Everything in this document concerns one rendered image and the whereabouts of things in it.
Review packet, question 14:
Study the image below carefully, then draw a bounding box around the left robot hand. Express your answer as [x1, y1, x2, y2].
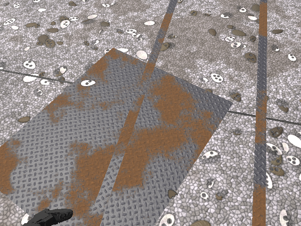
[23, 208, 73, 226]

